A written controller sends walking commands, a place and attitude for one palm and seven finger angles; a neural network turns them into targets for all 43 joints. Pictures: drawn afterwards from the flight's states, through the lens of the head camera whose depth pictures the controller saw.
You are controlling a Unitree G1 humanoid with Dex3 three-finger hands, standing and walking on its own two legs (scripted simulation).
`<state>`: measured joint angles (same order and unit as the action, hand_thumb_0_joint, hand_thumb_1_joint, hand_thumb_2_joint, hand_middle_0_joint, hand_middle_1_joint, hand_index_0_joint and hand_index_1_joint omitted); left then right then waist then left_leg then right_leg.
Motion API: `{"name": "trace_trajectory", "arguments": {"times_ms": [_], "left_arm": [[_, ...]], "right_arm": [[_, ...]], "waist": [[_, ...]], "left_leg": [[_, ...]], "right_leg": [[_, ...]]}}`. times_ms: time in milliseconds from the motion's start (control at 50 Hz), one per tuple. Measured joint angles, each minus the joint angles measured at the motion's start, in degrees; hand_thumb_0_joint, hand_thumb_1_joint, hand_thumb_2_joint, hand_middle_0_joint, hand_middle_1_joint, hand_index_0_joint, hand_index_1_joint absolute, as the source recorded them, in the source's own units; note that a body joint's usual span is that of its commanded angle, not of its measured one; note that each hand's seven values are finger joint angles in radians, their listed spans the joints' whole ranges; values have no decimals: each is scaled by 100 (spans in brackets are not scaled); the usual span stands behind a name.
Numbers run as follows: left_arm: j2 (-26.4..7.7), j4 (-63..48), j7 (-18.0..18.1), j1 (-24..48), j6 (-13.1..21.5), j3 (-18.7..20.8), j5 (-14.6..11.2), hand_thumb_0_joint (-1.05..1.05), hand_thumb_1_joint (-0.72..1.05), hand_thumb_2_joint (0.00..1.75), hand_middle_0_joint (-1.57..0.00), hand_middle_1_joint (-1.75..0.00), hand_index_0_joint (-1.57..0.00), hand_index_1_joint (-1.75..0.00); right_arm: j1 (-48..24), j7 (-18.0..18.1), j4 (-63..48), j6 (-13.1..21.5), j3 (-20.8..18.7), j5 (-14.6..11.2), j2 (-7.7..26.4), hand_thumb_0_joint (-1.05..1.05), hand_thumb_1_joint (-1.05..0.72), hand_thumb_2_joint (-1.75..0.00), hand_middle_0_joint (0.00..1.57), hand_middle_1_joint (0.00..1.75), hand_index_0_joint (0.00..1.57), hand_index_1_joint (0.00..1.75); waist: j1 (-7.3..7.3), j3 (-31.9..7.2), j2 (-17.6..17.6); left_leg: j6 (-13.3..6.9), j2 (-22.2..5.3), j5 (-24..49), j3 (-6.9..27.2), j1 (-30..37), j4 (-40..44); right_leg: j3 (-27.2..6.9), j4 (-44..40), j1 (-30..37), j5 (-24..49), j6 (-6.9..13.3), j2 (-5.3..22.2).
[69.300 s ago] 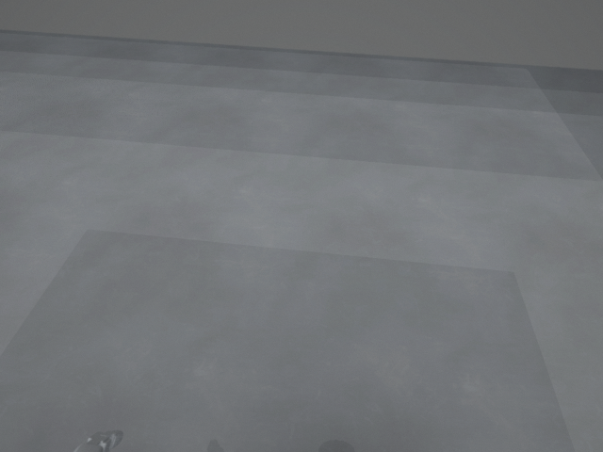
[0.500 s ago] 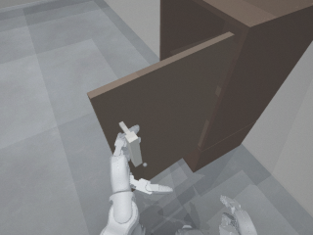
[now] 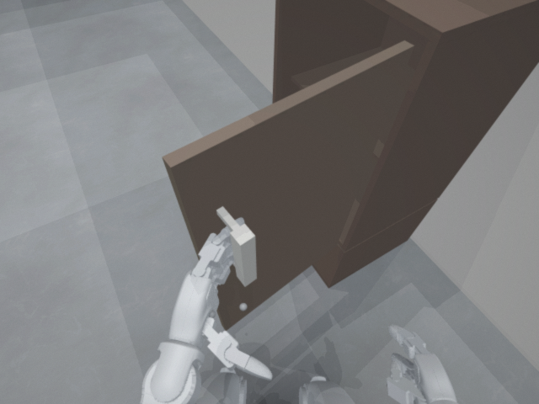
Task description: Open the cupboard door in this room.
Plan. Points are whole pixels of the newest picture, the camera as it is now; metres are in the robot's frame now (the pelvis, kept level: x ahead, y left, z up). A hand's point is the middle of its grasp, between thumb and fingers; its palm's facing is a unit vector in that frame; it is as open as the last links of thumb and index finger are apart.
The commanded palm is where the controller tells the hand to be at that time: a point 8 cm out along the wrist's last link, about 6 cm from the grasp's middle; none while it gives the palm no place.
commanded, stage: slide the hand sideways off the handle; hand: left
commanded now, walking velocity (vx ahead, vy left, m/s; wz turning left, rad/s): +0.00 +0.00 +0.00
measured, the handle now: (236, 247) +0.32 +0.06 +0.06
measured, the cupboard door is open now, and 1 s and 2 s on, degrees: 98 97 97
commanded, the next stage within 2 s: draw the hand back to the body in 0.74 s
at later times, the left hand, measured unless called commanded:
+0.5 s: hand (196, 334) +0.21 +0.10 +0.05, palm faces -0.16 -0.99 -0.03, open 15.9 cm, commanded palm +0.19 +0.17 +0.06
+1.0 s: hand (151, 335) +0.20 +0.15 +0.08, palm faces -0.13 -0.99 -0.05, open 16.3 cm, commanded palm +0.17 +0.21 +0.09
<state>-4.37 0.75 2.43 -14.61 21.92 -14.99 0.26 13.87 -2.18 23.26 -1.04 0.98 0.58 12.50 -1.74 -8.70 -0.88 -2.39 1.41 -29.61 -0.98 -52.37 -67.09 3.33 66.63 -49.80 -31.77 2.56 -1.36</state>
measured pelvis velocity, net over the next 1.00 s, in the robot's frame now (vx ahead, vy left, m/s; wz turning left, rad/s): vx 0.00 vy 0.00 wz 0.00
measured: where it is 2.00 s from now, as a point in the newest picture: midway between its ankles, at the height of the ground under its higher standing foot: outside the picture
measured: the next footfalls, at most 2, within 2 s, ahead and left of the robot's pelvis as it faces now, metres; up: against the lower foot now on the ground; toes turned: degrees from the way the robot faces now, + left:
none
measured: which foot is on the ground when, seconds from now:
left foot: down 0.00-1.00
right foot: down 0.00-1.00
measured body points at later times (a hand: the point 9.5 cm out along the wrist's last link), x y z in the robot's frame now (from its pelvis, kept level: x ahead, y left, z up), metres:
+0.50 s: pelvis +0.01 -0.01 -0.01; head +0.07 -0.01 +0.44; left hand +0.21 +0.16 +0.05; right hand +0.20 -0.24 -0.08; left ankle +0.03 +0.09 -0.65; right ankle +0.01 -0.10 -0.65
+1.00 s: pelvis +0.00 +0.00 -0.01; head +0.05 +0.01 +0.44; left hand +0.20 +0.20 +0.08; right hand +0.18 -0.23 -0.07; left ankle +0.03 +0.09 -0.65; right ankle +0.01 -0.10 -0.65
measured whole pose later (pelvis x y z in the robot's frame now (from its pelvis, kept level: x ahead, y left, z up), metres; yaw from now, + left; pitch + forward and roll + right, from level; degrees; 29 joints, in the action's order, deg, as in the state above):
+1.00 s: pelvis +0.00 +0.00 -0.01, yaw +0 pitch +14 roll -3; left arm -14.8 -15.1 -11.4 -29.4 18.7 1.3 -12.9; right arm 14.7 2.7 22.4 0.7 1.2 -2.2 12.5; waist -0.4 -9.4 -2.6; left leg -2.3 0.3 -31.1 0.9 -53.4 -70.3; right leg 5.1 67.2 -49.4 -32.1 2.6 -2.6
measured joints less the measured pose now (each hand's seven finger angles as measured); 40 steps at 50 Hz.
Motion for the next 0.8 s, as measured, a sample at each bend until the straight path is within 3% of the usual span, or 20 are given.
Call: {"name": "trace_trajectory", "arguments": {"times_ms": [80,220,400,640,800], "left_arm": [[-222,-273,-148,-216,-35,83,-47,-1,-50,30,-19,-32,-18,-32],[-302,-643,-425,-762,-165,306,-386,-1,-50,30,-20,-33,-22,-33],[-498,-850,-836,-1238,94,709,-589,-1,-50,30,-21,-33,-23,-34],[-684,-1077,-1246,-1594,104,1423,-1145,-1,-50,30,-17,-31,-19,-32],[-798,-1100,-1613,-1665,92,1408,-1287,-1,-50,30,-15,-30,-15,-30]], "right_arm": [[-47,0,-46,-90,18,-21,-27,1,-90,-90,20,30,20,30],[6,85,-129,-97,99,-80,-65,1,-90,-90,20,30,20,30],[8,168,-124,0,26,-88,-40,1,-90,-90,20,30,20,30],[-18,336,-65,85,-84,-166,50,1,-90,-90,20,30,20,30],[-33,432,-86,188,-61,-194,95,1,-90,-90,20,30,20,30]], "waist": [[22,22,-51],[45,-19,-139],[80,-73,-75],[136,-126,-128],[136,-140,-178]], "left_leg": [[3,-24,-66,19,-21,-83],[8,-49,-87,20,103,19],[60,-75,-169,61,-35,-131],[103,-95,-181,161,-194,-283],[75,-89,-170,200,-321,-410]], "right_leg": [[19,41,-3,-42,3,-25],[8,-88,123,-37,-3,-57],[52,61,-10,-127,44,-83],[156,160,-122,-139,78,-106],[201,235,-212,-119,59,-99]]}}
